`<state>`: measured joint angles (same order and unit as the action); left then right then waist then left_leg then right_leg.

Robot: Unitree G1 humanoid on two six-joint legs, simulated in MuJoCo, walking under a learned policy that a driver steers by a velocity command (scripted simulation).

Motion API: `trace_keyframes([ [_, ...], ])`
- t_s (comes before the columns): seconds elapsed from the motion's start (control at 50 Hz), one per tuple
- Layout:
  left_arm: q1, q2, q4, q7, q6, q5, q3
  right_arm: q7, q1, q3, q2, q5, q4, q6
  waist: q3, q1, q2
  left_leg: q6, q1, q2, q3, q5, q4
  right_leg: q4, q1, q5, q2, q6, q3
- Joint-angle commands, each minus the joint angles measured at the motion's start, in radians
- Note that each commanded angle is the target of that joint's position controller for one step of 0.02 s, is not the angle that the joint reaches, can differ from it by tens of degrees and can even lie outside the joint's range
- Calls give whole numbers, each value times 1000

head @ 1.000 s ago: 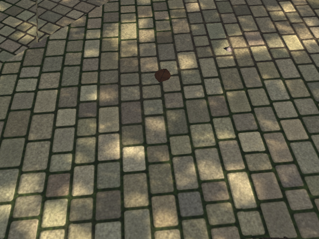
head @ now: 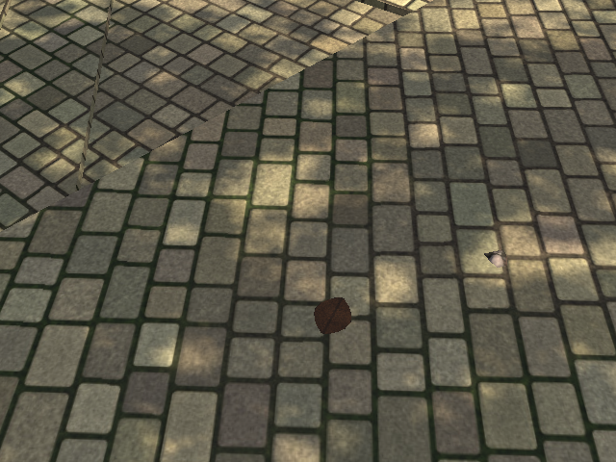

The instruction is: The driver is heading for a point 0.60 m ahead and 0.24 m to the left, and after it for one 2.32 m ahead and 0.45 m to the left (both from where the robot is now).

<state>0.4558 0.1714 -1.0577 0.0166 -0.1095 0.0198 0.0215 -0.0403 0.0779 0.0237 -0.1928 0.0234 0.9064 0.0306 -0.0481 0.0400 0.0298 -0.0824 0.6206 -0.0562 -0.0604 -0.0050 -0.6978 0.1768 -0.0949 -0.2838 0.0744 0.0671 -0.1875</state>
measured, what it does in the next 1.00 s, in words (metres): walks ahead, turning left: left foot, then right foot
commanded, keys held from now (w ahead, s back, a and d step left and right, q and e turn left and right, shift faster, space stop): w+q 0.78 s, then q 0.22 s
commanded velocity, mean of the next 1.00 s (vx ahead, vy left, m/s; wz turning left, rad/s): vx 0.46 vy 0.00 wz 0.56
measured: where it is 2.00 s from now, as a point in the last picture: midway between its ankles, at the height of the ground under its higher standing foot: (268, 429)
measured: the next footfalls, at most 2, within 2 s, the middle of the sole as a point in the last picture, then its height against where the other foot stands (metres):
left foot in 0.12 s outside the picture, level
right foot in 0.66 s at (331, 417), level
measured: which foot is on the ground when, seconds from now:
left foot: up 0.00-0.10, down 0.12-0.66, up 0.68-1.00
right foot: down 0.00-0.12, up 0.14-0.64, down 0.66-1.00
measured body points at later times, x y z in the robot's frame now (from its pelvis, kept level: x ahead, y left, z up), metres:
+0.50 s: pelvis +0.26 +0.05 +0.01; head +0.29 +0.07 +0.45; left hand +0.39 +0.33 -0.11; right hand +0.30 -0.22 -0.12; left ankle +0.18 +0.08 -0.74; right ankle +0.46 -0.08 -0.67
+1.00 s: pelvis +0.51 +0.09 +0.01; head +0.55 +0.11 +0.45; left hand +0.38 +0.33 -0.12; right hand +0.78 -0.04 -0.11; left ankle +0.54 +0.25 -0.68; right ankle +0.54 -0.01 -0.74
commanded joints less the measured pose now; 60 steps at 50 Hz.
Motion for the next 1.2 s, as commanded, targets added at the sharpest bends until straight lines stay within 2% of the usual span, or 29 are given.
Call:
trace_keyframes([
  [0.02, 67, 142, 11, 18, 1, 3, 25, -2, -103, 7, -48, 4, -91, 16, -71, -8, -90, -37, 0, 31, -56, -75, 69, 39, -15, 706, -319, 68, 45],
  [0.06, 46, 166, 14, 26, 9, 5, 31, 6, -37, 19, -64, 7, -77, 17, -20, -45, -114, -77, -110, 91, -98, -176, 87, 183, -48, 991, -327, 61, 10],
  [0.1, 22, 193, 25, 25, 26, 6, 40, 12, 165, 44, -101, 12, -17, 25, 93, -127, -119, -132, -348, 155, -108, -211, 162, 498, 0, 1046, -321, 51, -20],
  [0.12, -5, 196, 53, 20, 26, 1, 40, 20, 320, 72, -166, 27, 23, 29, 174, -201, -74, -187, -589, 78, 31, -235, 214, 760, 189, 825, -300, 26, -28],
  [0.14, 29, 103, 118, -2, 18, -18, 24, 34, 368, 104, -279, 32, 10, 24, 284, -162, 150, -339, -912, -237, 524, -231, 251, 1168, 608, 48, -134, -29, -34],
  [0.16, -71, 163, 158, -9, 6, -10, 39, 30, 365, 105, -280, -4, 11, 8, 320, -172, 93, -390, -948, -300, 816, -222, 403, 1315, 792, -222, -30, -37, 172],
  [0.18, -163, 166, 194, -15, -7, -9, 39, 35, 294, 100, -259, -14, 11, 3, 154, -141, 31, -345, -831, -268, 637, -194, 426, 1266, 884, -121, -112, -27, 224],
  [0.22, -168, 153, 191, -13, -9, -5, 39, 38, 198, 79, -170, -16, -3, 11, 29, -56, -78, -253, -583, -179, 454, -2, 466, 1091, 770, -27, -172, -39, 219],
  [0.26, -137, 129, 193, -17, 35, 25, 36, 43, 177, 65, -141, -24, -8, 28, 33, -8, -53, -217, -474, -104, 351, 99, 481, 996, 662, -25, -188, -70, 218],
  [0.32, -192, 121, 229, -26, 68, 30, 35, 41, 232, 74, -185, -27, -1, 45, 28, -9, -20, -207, -435, -59, 311, 161, 495, 895, 678, 38, -184, -104, 189],
  [0.56, -594, 150, 410, -42, 56, 9, 16, 56, 437, 77, -208, -6, -9, 30, -8, -144, 45, -149, -681, -67, 422, 277, 400, 470, 802, 233, -104, -94, 197],
  [0.6, -549, 170, 413, -40, 46, 4, 18, 64, 402, 81, -226, -4, -24, 31, -3, -108, 58, -120, -661, -74, 442, 321, 361, 390, 681, 203, -86, -71, 210],
  [0.64, -358, 213, 360, -24, 33, 0, 36, 57, 334, 87, -249, -5, -47, 37, 72, -20, 50, -73, -576, -33, 424, 488, 206, 324, 381, 142, -33, -36, 190],
  [0.66, -212, 244, 326, -11, 20, 6, 49, 45, 312, 86, -247, -14, -53, 45, 155, 56, -2, -49, -498, 29, 379, 443, 11, 271, 166, 174, -76, -6, 220],
  [0.68, -50, 320, 323, 9, 16, 31, 65, 37, 327, 65, -168, -26, -90, 54, 317, 100, -112, -32, -363, 89, 306, 114, -269, 257, -73, -30, -322, 38, 460],
  [0.7, -93, 385, 333, 7, 30, 44, 80, 41, 457, 55, -109, -54, -111, 47, 382, 3, -350, -8, -74, 233, 202, -576, -503, 133, -218, -53, -541, 150, 917],
  [0.72, -157, 295, 344, 0, 42, 23, 71, 50, 442, 62, -191, -13, -80, 30, 271, -24, -199, -17, 6, 127, 198, -499, -591, 118, -95, -169, -512, 152, 935],
  [0.74, -221, 206, 355, -3, 44, 13, 50, 41, 367, 65, -194, -3, -81, 23, 139, -28, -87, -10, 0, 88, 181, -397, -572, 98, 48, -146, -461, 131, 757],
  [0.76, -246, 170, 348, -7, 41, 16, 40, 33, 321, 61, -175, -2, -89, 20, 73, -34, -47, -1, -19, 58, 169, -345, -532, 70, 142, -32, -409, 110, 614],
  [0.8, -228, 164, 322, -4, 30, 11, 35, 16, 300, 61, -157, 12, -99, -3, 29, -53, -117, 18, -59, 29, 146, -326, -491, 43, 231, 221, -348, 83, 431],
  [0.84, -189, 170, 301, -11, 7, -2, 36, 11, 293, 60, -144, 10, -113, -22, 46, -69, -122, 33, -66, 39, 125, -332, -486, 75, 232, 622, -353, 98, 322],
  [0.88, -180, 182, 290, -13, 0, -9, 40, 5, 244, 56, -131, 10, -140, -31, 56, -75, -130, 46, -25, 38, 107, -288, -443, 86, 211, 797, -349, 104, 227],
  [1.0, -198, 207, 288, -3, 29, -11, 46, -25, 82, 26, -92, 3, -215, -32, 55, -51, -159, 48, -155, 38, 12, -50, -68, 112, 263, 744, -295, 70, 27],
  [1.08, -128, 235, 251, -7, 46, -14, 52, -11, 69, 27, -112, 19, -223, -27, 68, -29, -155, 16, -257, 74, 27, -141, 95, 211, 202, 754, -328, 68, 85],
  [1.12, -114, 219, 232, -9, 59, -19, 44, 6, 186, 29, -122, 37, -170, 1, 115, -83, -73, -13, -440, 83, 37, 25, 299, 394, 214, 652, -272, 32, 79],
  [1.14, -56, 164, 245, -13, 58, -19, 24, 19, 250, 34, -176, 56, -158, 18, 215, -87, 48, -42, -641, -111, 181, 456, 277, 536, 317, 346, -224, -12, 55],
  [1.16, 72, 47, 248, -19, 73, -46, -14, 36, 239, 26, -192, 39, -174, 18, 375, -42, 209, -222, -819, -407, 436, 864, 222, 731, 445, -363, -118, -46, 96],
  [1.18, 4, 135, 218, -6, 108, -41, 9, 50, 254, 25, -160, -17, -161, 8, 394, -99, 120, -259, -722, -361, 399, 721, 249, 788, 427, -418, -94, -48, 197],
  [1.2, -67, 164, 240, -7, 119, -33, 20, 60, 200, 18, -155, -20, -155, 0, 273, -79, 114, -231, -638, -314, 340, 563, 308, 825, 473, -389, -94, -46, 220],
])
